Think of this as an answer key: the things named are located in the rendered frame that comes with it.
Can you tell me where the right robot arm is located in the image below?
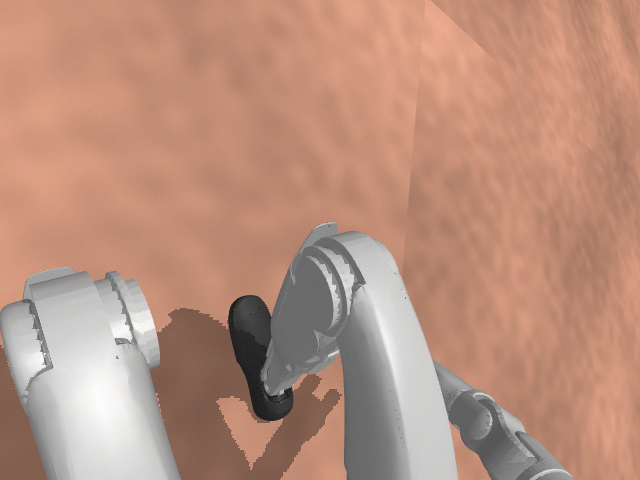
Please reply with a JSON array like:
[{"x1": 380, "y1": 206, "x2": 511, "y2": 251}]
[{"x1": 449, "y1": 389, "x2": 574, "y2": 480}]

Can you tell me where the right robot foot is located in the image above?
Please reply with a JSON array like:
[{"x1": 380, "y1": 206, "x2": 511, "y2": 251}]
[{"x1": 228, "y1": 295, "x2": 293, "y2": 421}]

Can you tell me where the right robot hand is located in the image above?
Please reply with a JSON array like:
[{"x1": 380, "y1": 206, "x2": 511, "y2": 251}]
[{"x1": 432, "y1": 359, "x2": 474, "y2": 422}]

